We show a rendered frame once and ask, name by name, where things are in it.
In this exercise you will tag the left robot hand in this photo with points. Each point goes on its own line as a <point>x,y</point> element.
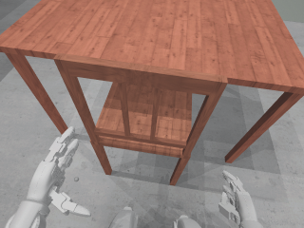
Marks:
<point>51,170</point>

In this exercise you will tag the right robot thigh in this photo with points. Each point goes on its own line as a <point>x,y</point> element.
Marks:
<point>185,223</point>

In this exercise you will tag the right robot hand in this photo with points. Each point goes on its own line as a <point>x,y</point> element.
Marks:
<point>241,206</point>

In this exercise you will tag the chair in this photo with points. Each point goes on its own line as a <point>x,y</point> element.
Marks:
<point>147,109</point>

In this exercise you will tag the left robot thigh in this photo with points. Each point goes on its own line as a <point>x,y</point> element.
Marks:
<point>125,219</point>

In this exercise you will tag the robot thigh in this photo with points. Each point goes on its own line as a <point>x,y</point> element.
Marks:
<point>125,219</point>
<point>185,223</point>

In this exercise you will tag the table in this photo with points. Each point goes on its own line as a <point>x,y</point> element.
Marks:
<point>245,40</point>

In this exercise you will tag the robot left forearm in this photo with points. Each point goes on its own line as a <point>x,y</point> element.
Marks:
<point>30,214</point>

